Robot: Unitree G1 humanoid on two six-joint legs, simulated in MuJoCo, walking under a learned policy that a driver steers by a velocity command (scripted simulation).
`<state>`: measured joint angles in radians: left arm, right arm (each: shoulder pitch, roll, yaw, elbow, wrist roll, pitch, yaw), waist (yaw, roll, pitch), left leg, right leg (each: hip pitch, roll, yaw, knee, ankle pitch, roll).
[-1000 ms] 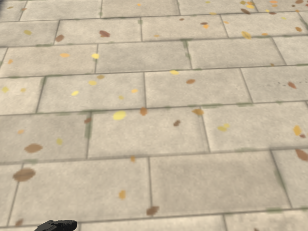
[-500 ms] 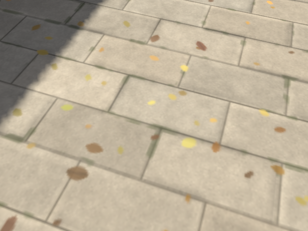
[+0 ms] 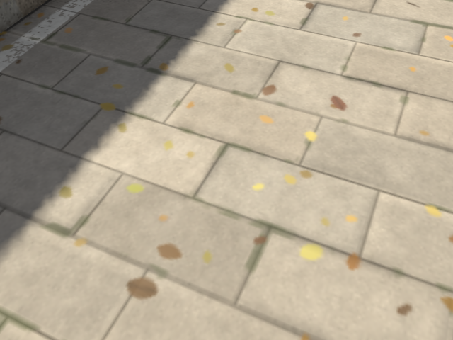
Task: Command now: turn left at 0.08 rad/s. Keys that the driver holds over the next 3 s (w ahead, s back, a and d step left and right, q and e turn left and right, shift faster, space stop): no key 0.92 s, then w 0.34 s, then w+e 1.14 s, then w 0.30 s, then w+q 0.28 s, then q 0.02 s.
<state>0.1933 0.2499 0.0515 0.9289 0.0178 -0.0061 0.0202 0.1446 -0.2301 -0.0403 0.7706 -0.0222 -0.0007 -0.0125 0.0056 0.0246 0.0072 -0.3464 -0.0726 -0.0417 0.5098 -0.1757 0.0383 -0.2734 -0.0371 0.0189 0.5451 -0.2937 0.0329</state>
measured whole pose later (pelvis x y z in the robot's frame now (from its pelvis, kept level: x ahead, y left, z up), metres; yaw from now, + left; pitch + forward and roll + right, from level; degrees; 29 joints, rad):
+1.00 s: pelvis +0.03 -0.02 +0.00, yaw +0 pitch -1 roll +0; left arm 0.26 0.22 0.02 1.07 0.00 -0.02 0.04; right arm 0.15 -0.22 -0.04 1.08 0.01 0.01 -0.03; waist 0.01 0.00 0.03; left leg -0.26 -0.04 -0.06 0.54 -0.29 0.02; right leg -0.16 0.00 0.00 0.52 -0.34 -0.01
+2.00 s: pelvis +0.48 -0.08 +0.01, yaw -21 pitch +2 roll +0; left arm 0.32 0.26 0.07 0.82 -0.02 -0.07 0.00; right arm 0.04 -0.29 -0.05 0.78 -0.01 -0.11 -0.02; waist 0.06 0.03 0.02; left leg -0.68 0.11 -0.11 0.67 0.03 -0.05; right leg -0.15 0.13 0.11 0.34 -0.21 -0.10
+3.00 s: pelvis +0.93 -0.37 +0.01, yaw -36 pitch +1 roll -2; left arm 0.33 0.26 0.07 0.79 0.02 -0.10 -0.01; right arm 0.17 -0.29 -0.06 0.81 0.02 -0.05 0.02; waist 0.04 0.05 0.01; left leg -0.72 0.11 -0.08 0.86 0.01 -0.01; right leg -0.03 0.05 -0.14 0.23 -0.23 -0.05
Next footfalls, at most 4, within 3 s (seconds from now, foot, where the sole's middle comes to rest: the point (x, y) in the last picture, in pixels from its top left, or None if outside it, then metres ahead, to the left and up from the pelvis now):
1.66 right None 0.46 -0.14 -0.77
2.16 left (257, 249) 0.80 -0.04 -0.77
2.66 right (371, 232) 0.86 -0.43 -0.77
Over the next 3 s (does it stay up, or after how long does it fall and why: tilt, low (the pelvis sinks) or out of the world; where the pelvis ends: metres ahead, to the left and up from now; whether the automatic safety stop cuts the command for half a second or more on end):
stays up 0.93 -0.37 0.01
